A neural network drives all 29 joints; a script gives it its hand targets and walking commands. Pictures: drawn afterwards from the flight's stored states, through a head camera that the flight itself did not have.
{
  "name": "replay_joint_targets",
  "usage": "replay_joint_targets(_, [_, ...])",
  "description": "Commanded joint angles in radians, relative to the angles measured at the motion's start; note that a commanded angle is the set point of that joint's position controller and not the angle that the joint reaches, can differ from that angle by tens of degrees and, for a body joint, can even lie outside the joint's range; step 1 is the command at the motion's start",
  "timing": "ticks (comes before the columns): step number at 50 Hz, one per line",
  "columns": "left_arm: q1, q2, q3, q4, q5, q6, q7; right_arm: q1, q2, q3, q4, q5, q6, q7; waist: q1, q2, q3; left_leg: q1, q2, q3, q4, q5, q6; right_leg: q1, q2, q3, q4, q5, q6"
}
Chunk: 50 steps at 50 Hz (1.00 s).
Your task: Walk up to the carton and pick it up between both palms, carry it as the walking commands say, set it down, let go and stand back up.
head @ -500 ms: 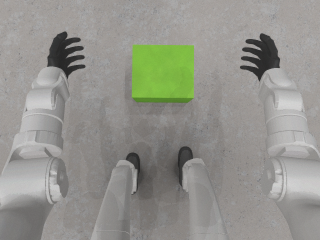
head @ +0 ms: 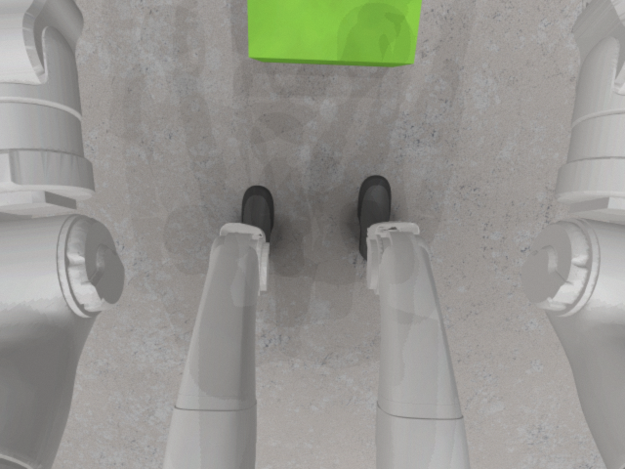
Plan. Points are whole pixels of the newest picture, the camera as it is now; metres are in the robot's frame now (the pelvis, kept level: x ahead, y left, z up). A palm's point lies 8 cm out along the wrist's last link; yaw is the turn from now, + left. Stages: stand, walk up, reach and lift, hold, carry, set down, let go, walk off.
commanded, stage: reach and lift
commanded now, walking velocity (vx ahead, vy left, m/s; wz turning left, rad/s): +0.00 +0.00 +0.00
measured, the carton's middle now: out of the picture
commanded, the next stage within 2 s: none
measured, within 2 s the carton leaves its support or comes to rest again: neither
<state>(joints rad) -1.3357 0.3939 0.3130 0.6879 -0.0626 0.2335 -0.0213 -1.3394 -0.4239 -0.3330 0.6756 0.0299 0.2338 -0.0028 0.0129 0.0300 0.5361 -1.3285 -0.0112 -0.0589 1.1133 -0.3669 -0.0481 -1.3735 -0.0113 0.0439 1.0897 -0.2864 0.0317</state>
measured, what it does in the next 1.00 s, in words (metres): lowers itself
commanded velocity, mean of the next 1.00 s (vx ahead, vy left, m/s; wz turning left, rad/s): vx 0.00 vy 0.00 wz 0.00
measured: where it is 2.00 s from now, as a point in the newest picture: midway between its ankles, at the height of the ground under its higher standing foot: (316, 238)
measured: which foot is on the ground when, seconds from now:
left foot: down 0.00-1.00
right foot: down 0.00-1.00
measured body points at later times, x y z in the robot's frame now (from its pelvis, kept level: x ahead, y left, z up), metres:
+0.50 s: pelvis -0.05 -0.01 -0.18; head +0.34 -0.02 +0.04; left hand +0.56 +0.20 -0.32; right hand +0.55 -0.23 -0.32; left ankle +0.06 +0.14 -0.63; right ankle +0.09 -0.14 -0.63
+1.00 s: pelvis -0.03 +0.00 -0.28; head +0.36 -0.01 -0.07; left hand +0.55 +0.20 -0.46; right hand +0.55 -0.22 -0.46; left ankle +0.06 +0.14 -0.63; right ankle +0.09 -0.14 -0.63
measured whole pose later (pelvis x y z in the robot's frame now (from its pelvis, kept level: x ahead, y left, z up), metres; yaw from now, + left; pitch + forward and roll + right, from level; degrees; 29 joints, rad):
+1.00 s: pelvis -0.03 +0.00 -0.28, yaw +1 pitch +34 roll +1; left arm -1.58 0.47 0.08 1.08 -0.23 0.15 0.09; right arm -1.57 -0.48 -0.15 1.07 0.20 0.15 -0.09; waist -0.02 0.01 0.52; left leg -2.13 -0.05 -0.07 2.18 -0.66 -0.09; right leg -2.18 0.02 0.07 2.15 -0.56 0.06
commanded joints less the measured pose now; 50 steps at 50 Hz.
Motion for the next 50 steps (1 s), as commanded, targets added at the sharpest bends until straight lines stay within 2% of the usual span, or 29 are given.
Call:
replay_joint_targets(1, [-0.267,0.169,-0.021,-0.167,-0.032,-0.012,0.016,-0.284,-0.13,0.037,-0.142,0.051,-0.018,-0.001,-0.015,-0.041,-2.212,0.562,-0.065,0.098,0.082,0.588,0.001,0.724,0.07,-0.114,0.128,0.59,0.01])
replay_joint_targets(3, [-0.291,0.181,-0.021,-0.153,-0.045,-0.023,0.024,-0.32,-0.143,0.04,-0.148,0.064,-0.033,-0.01,-0.01,-0.056,-2.187,0.434,-0.077,0.105,0.133,0.632,0.004,0.742,0.069,-0.096,0.192,0.688,0.012])
replay_joint_targets(4, [-0.307,0.186,-0.024,-0.145,-0.047,-0.03,0.031,-0.339,-0.161,0.032,-0.135,0.045,-0.039,-0.019,-0.017,-0.094,-2.17,0.348,-0.078,0.108,0.155,0.584,0.009,0.739,0.066,-0.099,0.23,0.661,0.011])
replay_joint_targets(6, [-0.359,0.216,-0.032,-0.124,-0.055,-0.019,0.047,-0.366,-0.207,0.012,-0.107,0.039,-0.03,-0.04,-0.045,-0.075,-2.208,0.337,-0.077,0.12,0.205,0.494,0.0,0.688,0.075,-0.117,0.276,0.553,0.013])
replay_joint_targets(7, [-0.386,0.216,-0.048,-0.073,-0.054,-0.009,0.051,-0.38,-0.202,0.021,-0.044,0.046,-0.021,-0.039,-0.043,-0.047,-2.134,0.312,-0.071,0.121,0.219,0.424,0.0,0.582,0.075,-0.123,0.288,0.449,0.014])
replay_joint_targets(9, [-0.443,0.23,-0.066,-0.039,-0.058,0.009,0.067,-0.397,-0.251,-0.004,0.018,0.047,-0.009,-0.046,-0.073,0.006,-2.114,0.348,-0.063,0.121,0.27,0.334,-0.015,0.441,0.079,-0.147,0.317,0.286,0.013])
replay_joint_targets(12, [-0.503,0.217,-0.1,0.075,-0.079,0.029,0.075,-0.486,-0.24,0.035,0.106,0.081,0.006,-0.04,-0.049,0.039,-1.952,0.224,-0.054,0.132,0.32,0.127,-0.015,0.3,0.073,-0.148,0.375,0.073,0.009])
replay_joint_targets(13, [-0.515,0.242,-0.093,0.098,-0.067,0.033,0.079,-0.505,-0.241,0.044,0.134,0.085,0.013,-0.042,-0.027,0.036,-1.936,0.173,-0.053,0.146,0.341,0.088,-0.013,0.301,0.07,-0.14,0.393,0.049,0.01])
replay_joint_targets(15, [-0.587,0.263,-0.109,0.116,-0.085,0.04,0.079,-0.554,-0.226,0.089,0.164,0.112,0.026,-0.048,-0.023,-0.01,-1.93,0.112,-0.05,0.156,0.375,0.004,0.0,0.3,0.063,-0.139,0.423,-0.025,0.013])
replay_joint_targets(17, [-0.605,0.272,-0.129,0.074,-0.105,0.042,0.091,-0.587,-0.246,0.099,0.103,0.122,0.026,-0.06,-0.028,-0.024,-2.033,0.106,-0.055,0.166,0.432,0.077,0.001,0.375,0.066,-0.143,0.48,0.074,0.016])
replay_joint_targets(19, [-0.603,0.291,-0.129,0.122,-0.103,0.037,0.095,-0.584,-0.24,0.12,0.157,0.136,0.027,-0.07,-0.002,-0.021,-2.02,0.061,-0.061,0.183,0.478,0.08,0.006,0.368,0.06,-0.135,0.529,0.085,0.017])
replay_joint_targets(20, [-0.615,0.284,-0.133,0.139,-0.113,0.036,0.095,-0.596,-0.24,0.133,0.174,0.14,0.026,-0.074,-0.004,-0.045,-1.995,0.021,-0.057,0.182,0.495,0.062,0.007,0.351,0.057,-0.142,0.553,0.07,0.019])
replay_joint_targets(21, [-0.63,0.314,-0.115,0.089,-0.118,0.033,0.101,-0.617,-0.267,0.124,0.1,0.136,0.023,-0.086,-0.008,-0.071,-2.064,0.023,-0.057,0.185,0.525,0.086,0.01,0.408,0.055,-0.131,0.574,0.111,0.017])
replay_joint_targets(22, [-0.621,0.317,-0.12,0.143,-0.122,0.033,0.098,-0.616,-0.255,0.136,0.146,0.141,0.025,-0.087,-0.001,-0.082,-2.005,-0.027,-0.051,0.185,0.533,0.06,0.014,0.383,0.05,-0.136,0.595,0.097,0.02])
replay_joint_targets(23, [-0.624,0.315,-0.125,0.116,-0.127,0.03,0.098,-0.621,-0.261,0.13,0.107,0.142,0.02,-0.092,-0.008,-0.081,-2.019,-0.02,-0.05,0.185,0.544,0.071,0.015,0.388,0.05,-0.135,0.606,0.108,0.018])
replay_joint_targets(24, [-0.616,0.308,-0.126,0.15,-0.135,0.027,0.094,-0.627,-0.262,0.131,0.113,0.142,0.019,-0.097,-0.012,-0.083,-1.987,-0.062,-0.05,0.188,0.563,0.059,0.016,0.373,0.046,-0.128,0.62,0.101,0.018])
replay_joint_targets(25, [-0.616,0.314,-0.117,0.144,-0.127,0.019,0.093,-0.63,-0.241,0.148,0.094,0.152,0.014,-0.1,0.007,-0.084,-1.992,-0.085,-0.051,0.198,0.58,0.076,0.016,0.382,0.044,-0.122,0.636,0.139,0.02])
replay_joint_targets(28, [-0.615,0.324,-0.116,0.128,-0.137,-0.002,0.098,-0.646,-0.253,0.159,0.064,0.163,0.001,-0.111,0.014,-0.104,-1.996,-0.138,-0.05,0.203,0.637,0.101,0.013,0.386,0.041,-0.124,0.708,0.198,0.022])
replay_joint_targets(31, [-0.597,0.301,-0.134,0.203,-0.139,-0.019,0.089,-0.593,-0.223,0.176,0.166,0.162,-0.012,-0.106,0.004,-0.076,-1.857,-0.195,-0.037,0.192,0.68,0.075,0.01,0.284,0.03,-0.119,0.743,0.169,0.022])
replay_joint_targets(35, [-0.584,0.289,-0.155,0.199,-0.144,-0.053,0.094,-0.576,-0.232,0.156,0.137,0.162,-0.052,-0.106,-0.03,-0.068,-1.871,-0.187,-0.033,0.177,0.743,0.126,0.0,0.238,0.033,-0.131,0.805,0.229,0.025])
replay_joint_targets(37, [-0.586,0.303,-0.148,0.223,-0.136,-0.067,0.098,-0.57,-0.244,0.152,0.181,0.152,-0.066,-0.104,-0.025,-0.056,-1.804,-0.229,-0.027,0.176,0.77,0.131,-0.003,0.19,0.033,-0.121,0.833,0.23,0.025])
replay_joint_targets(41, [-0.59,0.276,-0.191,0.235,-0.156,-0.091,0.104,-0.562,-0.23,0.149,0.211,0.156,-0.092,-0.094,-0.044,-0.018,-1.747,-0.189,-0.018,0.152,0.815,0.162,-0.012,0.097,0.027,-0.13,0.88,0.214,0.027])
replay_joint_targets(42, [-0.597,0.276,-0.185,0.204,-0.153,-0.1,0.107,-0.567,-0.227,0.157,0.193,0.167,-0.099,-0.093,-0.025,-0.003,-1.761,-0.187,-0.018,0.163,0.828,0.17,-0.015,0.104,0.026,-0.122,0.886,0.223,0.021])
replay_joint_targets(43, [-0.601,0.264,-0.199,0.221,-0.165,-0.103,0.11,-0.563,-0.223,0.167,0.207,0.172,-0.103,-0.09,-0.035,-0.022,-1.752,-0.193,-0.017,0.154,0.838,0.186,-0.012,0.094,0.025,-0.127,0.903,0.238,0.023])
replay_joint_targets(45, [-0.589,0.281,-0.195,0.256,-0.157,-0.111,0.115,-0.548,-0.227,0.166,0.259,0.174,-0.11,-0.092,-0.026,-0.004,-1.693,-0.219,-0.013,0.155,0.861,0.168,-0.017,0.048,0.019,-0.128,0.926,0.214,0.023])
replay_joint_targets(46, [-0.592,0.283,-0.197,0.239,-0.164,-0.115,0.117,-0.551,-0.247,0.15,0.237,0.166,-0.117,-0.093,-0.035,-0.007,-1.715,-0.209,-0.015,0.155,0.876,0.19,-0.02,0.059,0.019,-0.126,0.937,0.234,0.025])
replay_joint_targets(47, [-0.581,0.281,-0.195,0.242,-0.165,-0.12,0.119,-0.548,-0.243,0.157,0.244,0.173,-0.121,-0.093,-0.024,-0.016,-1.699,-0.234,-0.012,0.152,0.885,0.189,-0.018,0.058,0.017,-0.117,0.945,0.234,0.022])
replay_joint_targets(49, [-0.591,0.273,-0.207,0.253,-0.174,-0.128,0.12,-0.558,-0.242,0.156,0.247,0.174,-0.132,-0.093,-0.039,-0.021,-1.674,-0.239,-0.011,0.15,0.901,0.192,-0.018,0.037,0.018,-0.121,0.961,0.232,0.024])
replay_joint_targets(50, [-0.583,0.286,-0.205,0.277,-0.171,-0.133,0.121,-0.557,-0.228,0.172,0.279,0.183,-0.135,-0.09,-0.024,-0.033,-1.619,-0.267,-0.009,0.145,0.906,0.184,-0.015,0.001,0.016,-0.116,0.97,0.225,0.027])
